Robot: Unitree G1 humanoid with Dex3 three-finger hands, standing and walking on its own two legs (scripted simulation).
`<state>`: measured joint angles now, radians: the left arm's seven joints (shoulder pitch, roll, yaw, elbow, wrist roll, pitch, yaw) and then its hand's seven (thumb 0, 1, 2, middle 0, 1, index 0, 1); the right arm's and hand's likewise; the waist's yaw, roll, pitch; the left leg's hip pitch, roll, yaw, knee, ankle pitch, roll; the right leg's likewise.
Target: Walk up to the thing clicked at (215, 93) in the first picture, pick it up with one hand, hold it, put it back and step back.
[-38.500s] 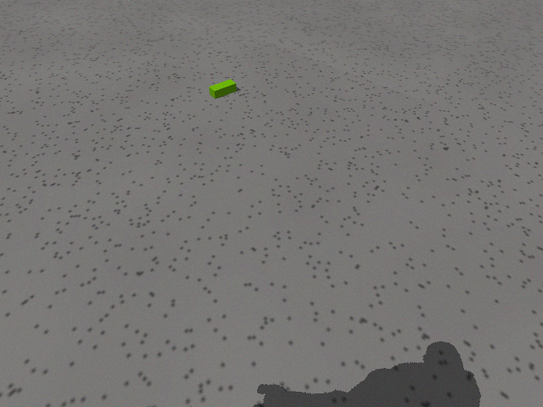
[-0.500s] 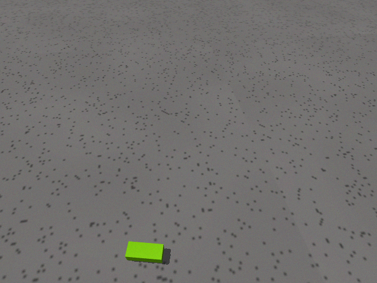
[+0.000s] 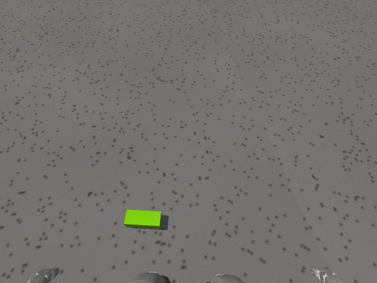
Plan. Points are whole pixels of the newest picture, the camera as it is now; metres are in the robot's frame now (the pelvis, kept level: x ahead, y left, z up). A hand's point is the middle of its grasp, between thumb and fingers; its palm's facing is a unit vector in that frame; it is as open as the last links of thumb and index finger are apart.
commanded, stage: step back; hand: left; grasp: from above
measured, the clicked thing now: (143, 219) +0.43 +0.22 -0.74
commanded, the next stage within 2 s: none
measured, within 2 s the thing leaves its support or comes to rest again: neither
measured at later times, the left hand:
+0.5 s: hand out of the picture +0.01 +0.31 -0.15, palm faces +0.04 -0.92 -0.38, open 7.4 cm
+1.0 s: hand out of the picture -0.12 +0.29 -0.14, palm faces -0.03 -0.91 -0.42, open 7.4 cm
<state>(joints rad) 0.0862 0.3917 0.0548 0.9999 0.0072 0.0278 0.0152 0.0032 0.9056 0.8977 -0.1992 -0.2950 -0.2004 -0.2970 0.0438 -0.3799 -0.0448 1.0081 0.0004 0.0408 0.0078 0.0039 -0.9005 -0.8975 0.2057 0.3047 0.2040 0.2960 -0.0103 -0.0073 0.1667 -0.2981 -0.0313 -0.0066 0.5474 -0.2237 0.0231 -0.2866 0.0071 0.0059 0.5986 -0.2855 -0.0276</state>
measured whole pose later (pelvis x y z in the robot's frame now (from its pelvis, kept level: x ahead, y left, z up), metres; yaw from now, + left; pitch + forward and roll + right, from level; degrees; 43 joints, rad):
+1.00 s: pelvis -0.24 +0.03 +0.00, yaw -1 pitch -1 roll +1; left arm 0.16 0.36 0.06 0.78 0.04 0.03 0.02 0.01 0.90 0.90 -0.20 -0.30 -0.20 -0.30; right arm 0.14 -0.40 -0.04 0.87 0.00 0.05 -0.02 0.00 -0.90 -0.90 0.20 0.30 0.20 0.30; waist 0.02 0.01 0.17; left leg -0.33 -0.06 -0.08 0.89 -0.52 -0.01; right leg -0.35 -0.01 0.05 0.62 -0.25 0.00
